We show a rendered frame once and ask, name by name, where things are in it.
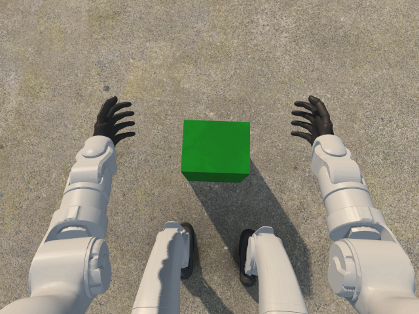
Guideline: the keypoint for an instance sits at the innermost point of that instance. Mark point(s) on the left robot hand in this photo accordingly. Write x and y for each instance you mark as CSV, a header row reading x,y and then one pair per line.
x,y
106,119

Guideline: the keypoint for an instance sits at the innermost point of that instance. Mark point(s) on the robot right shin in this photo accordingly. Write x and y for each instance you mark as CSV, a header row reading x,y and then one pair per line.
x,y
264,229

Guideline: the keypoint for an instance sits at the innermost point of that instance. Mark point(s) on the robot right foot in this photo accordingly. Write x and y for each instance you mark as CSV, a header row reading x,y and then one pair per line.
x,y
247,280

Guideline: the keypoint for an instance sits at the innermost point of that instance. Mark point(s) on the robot right forearm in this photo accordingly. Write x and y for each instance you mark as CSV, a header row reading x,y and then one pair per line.
x,y
350,209

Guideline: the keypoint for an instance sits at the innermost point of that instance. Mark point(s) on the carton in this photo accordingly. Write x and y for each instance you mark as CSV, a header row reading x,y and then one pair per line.
x,y
215,151

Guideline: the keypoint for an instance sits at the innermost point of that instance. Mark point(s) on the right robot hand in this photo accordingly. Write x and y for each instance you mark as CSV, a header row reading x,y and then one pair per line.
x,y
320,119

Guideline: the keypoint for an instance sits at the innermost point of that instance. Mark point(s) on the robot left forearm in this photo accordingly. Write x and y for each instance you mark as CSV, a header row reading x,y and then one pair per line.
x,y
83,208

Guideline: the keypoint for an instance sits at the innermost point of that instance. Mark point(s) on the robot left upper arm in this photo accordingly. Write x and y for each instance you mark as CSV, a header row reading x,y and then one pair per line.
x,y
67,275

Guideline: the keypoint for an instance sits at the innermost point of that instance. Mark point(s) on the robot right upper arm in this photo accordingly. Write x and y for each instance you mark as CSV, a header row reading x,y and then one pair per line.
x,y
375,276

